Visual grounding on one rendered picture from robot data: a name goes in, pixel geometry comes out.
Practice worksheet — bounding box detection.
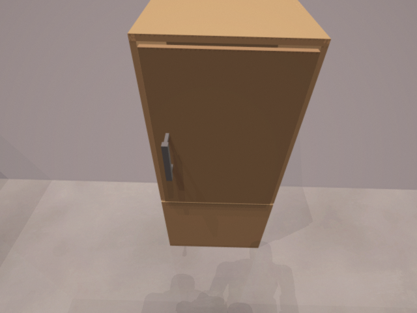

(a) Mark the cupboard door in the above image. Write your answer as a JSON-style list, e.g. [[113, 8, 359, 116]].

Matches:
[[137, 44, 320, 204]]

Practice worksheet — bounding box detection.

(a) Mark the handle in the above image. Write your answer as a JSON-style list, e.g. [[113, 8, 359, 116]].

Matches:
[[161, 133, 173, 181]]

